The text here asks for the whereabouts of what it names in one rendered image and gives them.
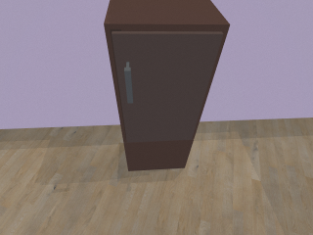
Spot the handle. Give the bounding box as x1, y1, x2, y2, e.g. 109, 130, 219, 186
124, 62, 133, 104

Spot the cupboard door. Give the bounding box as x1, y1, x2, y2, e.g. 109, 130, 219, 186
112, 31, 223, 143

